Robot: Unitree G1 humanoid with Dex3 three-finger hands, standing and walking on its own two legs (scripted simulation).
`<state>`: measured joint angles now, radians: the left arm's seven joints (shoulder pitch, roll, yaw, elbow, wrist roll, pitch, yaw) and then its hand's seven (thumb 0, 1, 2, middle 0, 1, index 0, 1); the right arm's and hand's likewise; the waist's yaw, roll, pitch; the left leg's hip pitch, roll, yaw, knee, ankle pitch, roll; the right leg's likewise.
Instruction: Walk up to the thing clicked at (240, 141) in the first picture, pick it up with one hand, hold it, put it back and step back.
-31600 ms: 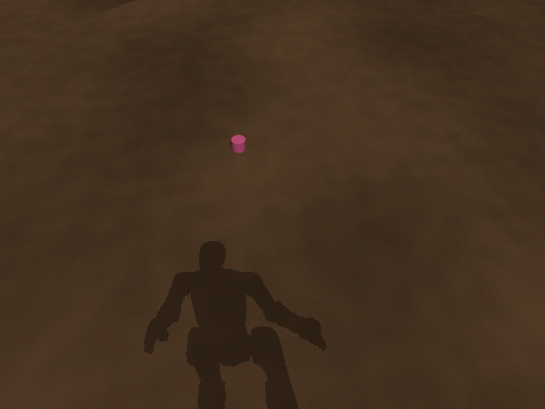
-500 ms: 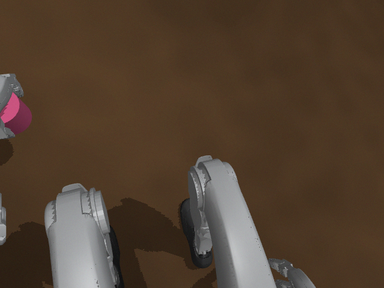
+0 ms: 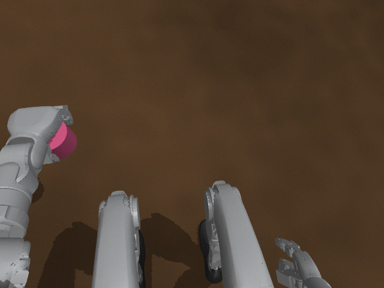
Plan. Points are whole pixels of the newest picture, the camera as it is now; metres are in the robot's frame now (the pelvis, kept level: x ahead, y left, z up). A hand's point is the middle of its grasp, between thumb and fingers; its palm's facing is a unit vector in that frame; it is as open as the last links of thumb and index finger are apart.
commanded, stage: lift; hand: left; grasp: from above
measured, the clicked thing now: (53, 138) +0.45 +0.27 -0.12
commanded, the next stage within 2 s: hold in 0.98 s
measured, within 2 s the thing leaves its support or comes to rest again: neither
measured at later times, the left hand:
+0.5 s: hand out of the picture +0.37 +0.24 +0.11, palm faces -0.44 -0.09 -0.89, open 10.4 cm
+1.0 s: hand out of the picture +0.38 +0.23 +0.20, palm faces -0.44 -0.09 -0.90, open 10.4 cm
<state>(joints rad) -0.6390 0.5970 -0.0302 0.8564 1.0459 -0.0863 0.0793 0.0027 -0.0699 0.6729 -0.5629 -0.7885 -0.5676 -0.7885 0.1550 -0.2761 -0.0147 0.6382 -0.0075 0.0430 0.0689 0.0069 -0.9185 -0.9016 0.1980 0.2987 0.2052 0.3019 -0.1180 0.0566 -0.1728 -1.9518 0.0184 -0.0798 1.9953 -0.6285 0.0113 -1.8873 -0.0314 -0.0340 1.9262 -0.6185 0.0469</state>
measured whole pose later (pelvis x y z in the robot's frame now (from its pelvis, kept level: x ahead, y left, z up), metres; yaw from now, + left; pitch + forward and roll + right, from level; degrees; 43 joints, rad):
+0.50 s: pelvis +0.03 +0.00 +0.18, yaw +2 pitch +19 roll -2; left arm -0.38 0.46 -0.14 0.76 0.98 0.01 0.08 0.00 -0.07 0.67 -0.56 -0.79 -0.57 -0.79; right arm 0.20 -0.24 -0.02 0.69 0.04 0.01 -0.05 0.01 -0.91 -0.90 0.20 0.30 0.21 0.30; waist -0.08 0.05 -0.16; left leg -1.18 0.04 -0.02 1.35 -0.51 0.00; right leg -1.15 -0.02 -0.01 1.30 -0.49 0.03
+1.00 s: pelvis +0.06 +0.00 +0.27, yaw +2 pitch +11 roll -1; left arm -0.35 0.37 -0.19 0.85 0.99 0.03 0.15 0.00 -0.07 0.67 -0.57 -0.79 -0.57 -0.79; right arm 0.25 -0.25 -0.05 0.74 0.04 0.00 -0.05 0.01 -0.91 -0.90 0.20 0.30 0.21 0.30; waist -0.05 0.04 -0.09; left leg -0.68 0.04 0.02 0.88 -0.38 0.00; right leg -0.67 -0.02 0.01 0.85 -0.36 0.03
